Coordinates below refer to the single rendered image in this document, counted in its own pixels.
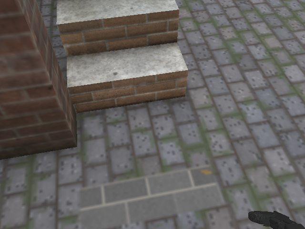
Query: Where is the right robot hand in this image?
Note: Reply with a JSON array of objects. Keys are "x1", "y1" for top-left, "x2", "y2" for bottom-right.
[{"x1": 248, "y1": 211, "x2": 305, "y2": 229}]

